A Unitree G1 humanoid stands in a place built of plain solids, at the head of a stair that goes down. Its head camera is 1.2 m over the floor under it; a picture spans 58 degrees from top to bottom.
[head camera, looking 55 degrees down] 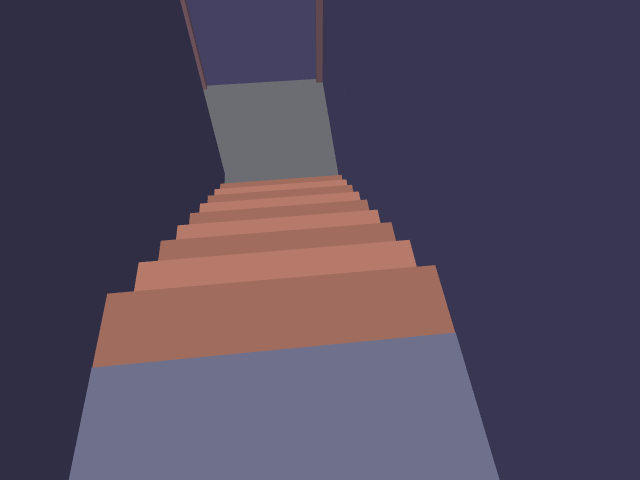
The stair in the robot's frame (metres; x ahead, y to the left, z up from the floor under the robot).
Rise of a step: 0.19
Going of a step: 0.24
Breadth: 1.05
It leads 6 degrees to the left of straight ahead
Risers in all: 9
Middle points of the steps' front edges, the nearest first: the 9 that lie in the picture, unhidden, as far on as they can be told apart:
0.69 0.14 0.00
0.93 0.17 -0.19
1.16 0.19 -0.39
1.40 0.21 -0.58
1.63 0.24 -0.78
1.87 0.26 -0.97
2.10 0.29 -1.16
2.33 0.31 -1.36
2.57 0.33 -1.55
